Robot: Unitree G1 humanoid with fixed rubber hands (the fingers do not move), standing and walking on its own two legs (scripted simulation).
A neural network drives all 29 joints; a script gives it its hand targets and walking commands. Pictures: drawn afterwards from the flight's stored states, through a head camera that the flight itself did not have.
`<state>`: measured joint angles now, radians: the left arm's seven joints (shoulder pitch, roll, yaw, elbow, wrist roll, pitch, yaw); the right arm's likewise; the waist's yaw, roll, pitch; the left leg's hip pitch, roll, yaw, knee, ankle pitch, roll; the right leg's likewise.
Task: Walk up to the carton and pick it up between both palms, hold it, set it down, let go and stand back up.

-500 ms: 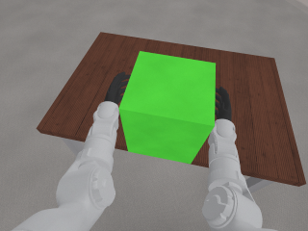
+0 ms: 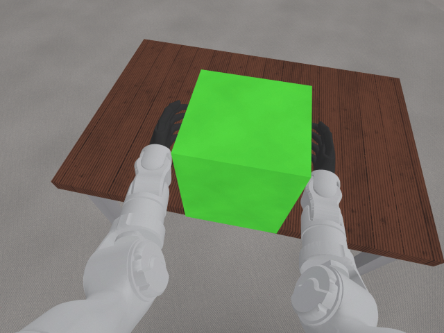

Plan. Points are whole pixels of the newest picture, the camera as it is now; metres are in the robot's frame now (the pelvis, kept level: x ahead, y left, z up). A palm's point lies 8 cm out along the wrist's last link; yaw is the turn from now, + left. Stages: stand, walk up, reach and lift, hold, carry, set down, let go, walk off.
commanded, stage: set down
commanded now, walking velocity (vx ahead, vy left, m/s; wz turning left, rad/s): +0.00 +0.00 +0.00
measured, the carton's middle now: (241, 158) +0.45 -0.03 +0.01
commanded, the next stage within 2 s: none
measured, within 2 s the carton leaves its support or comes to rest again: neither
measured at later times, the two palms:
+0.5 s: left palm (163, 143) +0.44 +0.13 +0.06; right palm (321, 166) +0.41 -0.17 +0.05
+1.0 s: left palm (159, 139) +0.47 +0.14 +0.04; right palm (317, 169) +0.42 -0.18 +0.03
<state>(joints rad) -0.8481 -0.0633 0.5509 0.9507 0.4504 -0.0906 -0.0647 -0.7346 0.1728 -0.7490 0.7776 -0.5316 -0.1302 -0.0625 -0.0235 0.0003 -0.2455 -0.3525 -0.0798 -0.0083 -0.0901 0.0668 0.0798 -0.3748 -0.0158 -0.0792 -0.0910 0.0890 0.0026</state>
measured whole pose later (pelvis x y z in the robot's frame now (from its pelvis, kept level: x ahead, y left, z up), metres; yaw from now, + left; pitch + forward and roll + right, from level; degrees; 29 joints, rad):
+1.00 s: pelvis +0.00 +0.00 +0.00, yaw -3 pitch +28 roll +0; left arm -0.95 0.20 0.24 1.25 0.06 -0.18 0.00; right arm -0.80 0.02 -0.32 1.02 -0.15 -0.15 -0.15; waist -0.03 0.00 -0.28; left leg -0.54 -0.07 0.06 0.06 -0.01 0.07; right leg -0.57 -0.01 -0.02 0.05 0.05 0.00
